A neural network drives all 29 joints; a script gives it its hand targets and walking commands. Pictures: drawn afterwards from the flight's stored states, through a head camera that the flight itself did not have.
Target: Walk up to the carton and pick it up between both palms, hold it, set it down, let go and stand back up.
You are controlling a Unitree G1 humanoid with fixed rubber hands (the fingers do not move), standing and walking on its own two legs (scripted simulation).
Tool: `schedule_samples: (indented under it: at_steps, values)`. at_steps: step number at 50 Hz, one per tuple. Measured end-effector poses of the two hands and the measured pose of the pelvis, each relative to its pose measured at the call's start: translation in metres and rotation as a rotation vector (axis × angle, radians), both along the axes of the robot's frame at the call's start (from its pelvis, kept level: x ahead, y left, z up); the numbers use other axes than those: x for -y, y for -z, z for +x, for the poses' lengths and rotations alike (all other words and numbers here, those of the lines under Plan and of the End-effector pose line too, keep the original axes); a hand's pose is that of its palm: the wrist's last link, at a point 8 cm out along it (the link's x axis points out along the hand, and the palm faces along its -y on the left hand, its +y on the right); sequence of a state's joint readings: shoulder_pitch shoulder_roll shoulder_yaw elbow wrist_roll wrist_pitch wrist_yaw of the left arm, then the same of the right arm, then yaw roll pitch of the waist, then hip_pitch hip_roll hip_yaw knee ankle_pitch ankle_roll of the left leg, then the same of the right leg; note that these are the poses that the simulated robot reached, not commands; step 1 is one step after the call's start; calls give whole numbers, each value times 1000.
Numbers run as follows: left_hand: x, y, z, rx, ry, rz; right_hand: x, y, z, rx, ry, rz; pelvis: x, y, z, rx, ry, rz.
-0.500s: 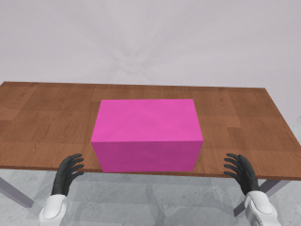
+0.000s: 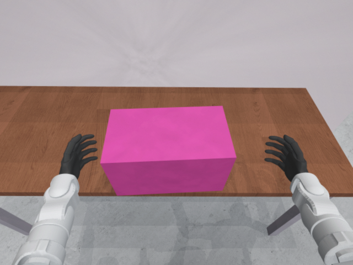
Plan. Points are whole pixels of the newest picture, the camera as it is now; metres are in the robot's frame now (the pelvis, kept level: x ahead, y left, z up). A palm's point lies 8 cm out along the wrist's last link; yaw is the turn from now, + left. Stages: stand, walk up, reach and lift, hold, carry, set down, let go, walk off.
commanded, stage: reach and lift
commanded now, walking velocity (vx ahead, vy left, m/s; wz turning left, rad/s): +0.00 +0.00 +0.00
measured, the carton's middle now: (168, 151) +0.42 +0.05 -0.04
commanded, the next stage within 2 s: none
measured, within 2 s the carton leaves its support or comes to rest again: neither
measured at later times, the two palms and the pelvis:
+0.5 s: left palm (70, 135) +0.40 +0.28 +0.07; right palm (283, 133) +0.41 -0.24 +0.06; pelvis +0.00 +0.00 +0.00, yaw +0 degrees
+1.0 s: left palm (81, 128) +0.43 +0.27 +0.05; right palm (277, 127) +0.44 -0.24 +0.04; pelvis +0.01 +0.00 +0.00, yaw -2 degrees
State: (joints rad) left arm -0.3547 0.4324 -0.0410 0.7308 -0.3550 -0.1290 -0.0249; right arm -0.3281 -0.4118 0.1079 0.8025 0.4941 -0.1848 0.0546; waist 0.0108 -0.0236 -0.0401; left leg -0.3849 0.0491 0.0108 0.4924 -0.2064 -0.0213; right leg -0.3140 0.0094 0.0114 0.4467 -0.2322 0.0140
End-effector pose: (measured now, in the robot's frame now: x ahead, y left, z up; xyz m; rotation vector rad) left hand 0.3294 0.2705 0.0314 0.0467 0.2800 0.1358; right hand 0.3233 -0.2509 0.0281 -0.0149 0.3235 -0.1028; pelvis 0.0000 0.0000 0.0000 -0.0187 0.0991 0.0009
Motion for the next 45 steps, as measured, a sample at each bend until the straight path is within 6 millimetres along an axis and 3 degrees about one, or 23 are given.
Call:
schedule_samples:
  at_steps: [9,19,27,37,45]
  values:
    - [8,-9,27,-15,7,6,-8,-11,29,9,-34,11,-1,0,-5,-59,8,-4]
    - [-3,-26,53,0,-17,22,-14,-20,65,27,-42,-1,1,2,-3,-130,6,-6]
    - [-8,-41,75,7,-10,32,-9,-36,88,44,-22,-17,3,2,3,-159,1,-11]
    - [4,-50,105,5,3,15,-1,-50,110,46,-2,-14,6,2,10,-191,9,-10]
    - [8,-45,116,-6,9,13,-5,-41,120,35,-2,-6,5,2,14,-201,24,-7]
